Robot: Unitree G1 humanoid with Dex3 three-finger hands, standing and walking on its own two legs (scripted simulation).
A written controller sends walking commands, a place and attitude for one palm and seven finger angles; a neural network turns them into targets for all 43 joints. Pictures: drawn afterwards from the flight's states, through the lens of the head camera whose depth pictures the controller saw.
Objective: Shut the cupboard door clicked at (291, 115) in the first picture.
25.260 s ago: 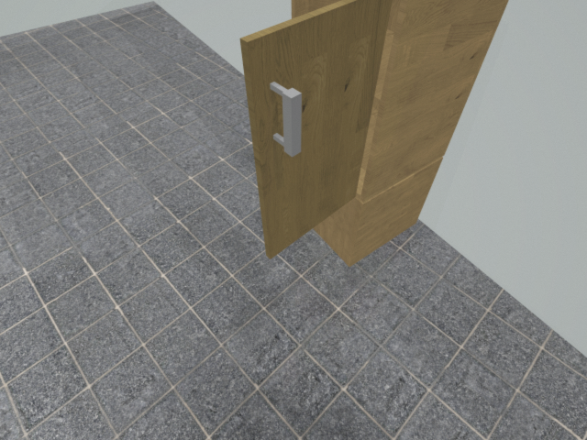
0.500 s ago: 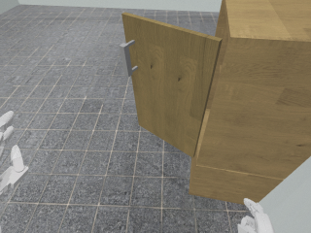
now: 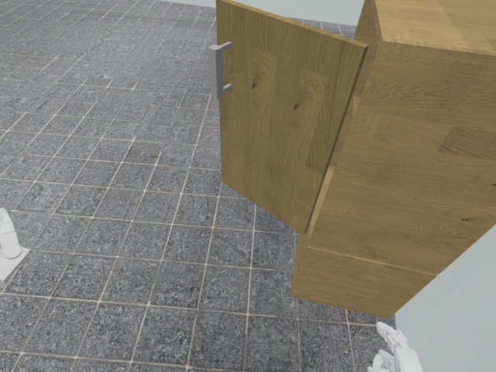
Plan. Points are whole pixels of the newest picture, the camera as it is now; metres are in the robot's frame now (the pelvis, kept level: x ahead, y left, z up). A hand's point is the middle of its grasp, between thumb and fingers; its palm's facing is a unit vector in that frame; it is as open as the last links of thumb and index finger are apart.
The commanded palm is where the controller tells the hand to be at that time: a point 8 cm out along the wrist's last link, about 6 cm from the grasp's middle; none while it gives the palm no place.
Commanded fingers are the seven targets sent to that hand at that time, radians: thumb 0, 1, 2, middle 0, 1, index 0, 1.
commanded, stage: step back with the hand held close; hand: left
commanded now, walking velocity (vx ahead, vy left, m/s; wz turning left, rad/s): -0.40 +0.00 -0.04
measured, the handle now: (222, 70) +0.75 +0.12 +0.12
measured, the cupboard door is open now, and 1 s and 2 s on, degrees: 64 64 64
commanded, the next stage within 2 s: stop stepping back and stand still in 0.56 s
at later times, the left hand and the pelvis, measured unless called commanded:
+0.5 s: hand (5, 284) +0.16 +0.26 +0.19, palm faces +0.39 -0.82 -0.43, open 7.4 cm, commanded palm +0.10 +0.29 +0.20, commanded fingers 0.00 0.90 0.90 -0.20 -0.30 -0.20 -0.30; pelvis -0.06 +0.00 +0.01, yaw -4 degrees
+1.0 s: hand out of the picture +0.06 +0.27 +0.18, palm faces +0.40 -0.83 -0.38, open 7.4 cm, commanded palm +0.00 +0.31 +0.20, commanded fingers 0.00 0.90 0.90 -0.20 -0.30 -0.20 -0.30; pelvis -0.16 +0.02 +0.02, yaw -2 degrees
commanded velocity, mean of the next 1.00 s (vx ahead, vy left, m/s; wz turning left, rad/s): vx -0.20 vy -0.01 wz -0.01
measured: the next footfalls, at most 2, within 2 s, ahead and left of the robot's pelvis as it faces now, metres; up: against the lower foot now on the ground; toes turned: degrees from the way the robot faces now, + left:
right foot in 0.46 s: -0.16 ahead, -0.08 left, +0.00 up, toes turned -1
left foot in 0.80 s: -0.06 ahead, +0.12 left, +0.00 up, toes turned -1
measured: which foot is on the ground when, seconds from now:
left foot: down 0.00-0.64, up 0.66-0.78, down 0.80-1.00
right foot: down 0.00-0.20, up 0.22-0.44, down 0.46-1.00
